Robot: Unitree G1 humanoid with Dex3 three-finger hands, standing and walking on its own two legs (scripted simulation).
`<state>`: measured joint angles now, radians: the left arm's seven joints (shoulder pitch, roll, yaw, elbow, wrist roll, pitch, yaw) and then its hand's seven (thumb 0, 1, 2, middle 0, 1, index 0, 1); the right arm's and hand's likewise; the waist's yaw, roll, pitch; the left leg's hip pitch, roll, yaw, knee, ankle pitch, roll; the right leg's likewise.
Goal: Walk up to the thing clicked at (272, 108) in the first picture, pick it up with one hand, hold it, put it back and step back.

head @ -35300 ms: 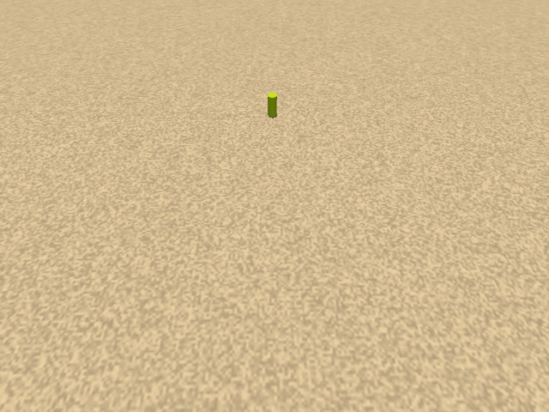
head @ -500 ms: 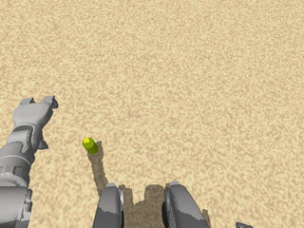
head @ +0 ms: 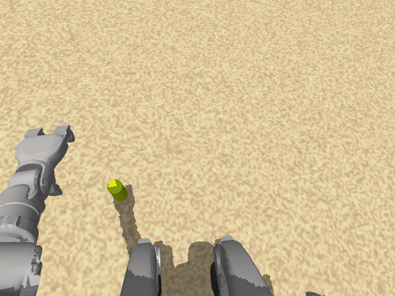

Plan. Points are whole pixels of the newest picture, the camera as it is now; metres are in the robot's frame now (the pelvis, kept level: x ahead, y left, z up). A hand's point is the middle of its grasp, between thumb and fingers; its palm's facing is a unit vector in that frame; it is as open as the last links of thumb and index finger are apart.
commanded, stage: go down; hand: left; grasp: from above
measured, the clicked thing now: (118, 191) +0.47 +0.25 -0.56
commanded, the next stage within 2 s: approach in 0.04 s
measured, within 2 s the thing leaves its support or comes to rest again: neither
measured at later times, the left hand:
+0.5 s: hand (74, 172) +0.42 +0.29 -0.19, palm faces -0.47 -0.02 -0.88, open 14.2 cm
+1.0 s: hand (114, 190) +0.43 +0.24 -0.43, palm faces -0.48 -0.06 -0.88, open 13.7 cm
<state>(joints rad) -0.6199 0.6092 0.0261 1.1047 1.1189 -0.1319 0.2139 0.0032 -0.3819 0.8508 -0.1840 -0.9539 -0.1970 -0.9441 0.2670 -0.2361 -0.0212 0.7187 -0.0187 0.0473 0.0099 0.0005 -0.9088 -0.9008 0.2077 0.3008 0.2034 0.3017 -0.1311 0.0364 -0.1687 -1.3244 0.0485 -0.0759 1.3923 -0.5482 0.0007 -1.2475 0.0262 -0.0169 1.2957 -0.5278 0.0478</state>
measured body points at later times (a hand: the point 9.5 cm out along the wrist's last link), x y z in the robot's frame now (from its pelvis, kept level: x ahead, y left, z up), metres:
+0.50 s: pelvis -0.01 +0.00 -0.06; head +0.17 +0.05 +0.35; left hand +0.44 +0.29 -0.13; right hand +0.03 -0.29 -0.17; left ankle +0.04 +0.11 -0.60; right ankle +0.04 -0.15 -0.60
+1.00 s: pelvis -0.05 -0.01 -0.25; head +0.20 +0.05 +0.11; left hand +0.46 +0.24 -0.38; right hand -0.03 -0.27 -0.36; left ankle +0.04 +0.11 -0.60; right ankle +0.04 -0.15 -0.60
